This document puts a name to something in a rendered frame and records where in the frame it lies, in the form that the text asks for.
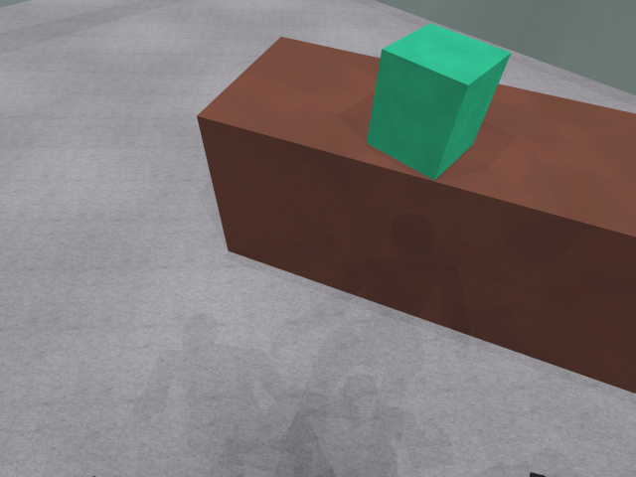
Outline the carton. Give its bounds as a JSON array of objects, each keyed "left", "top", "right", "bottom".
[{"left": 367, "top": 23, "right": 511, "bottom": 180}]

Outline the pedestal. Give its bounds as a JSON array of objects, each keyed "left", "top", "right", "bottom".
[{"left": 197, "top": 37, "right": 636, "bottom": 394}]

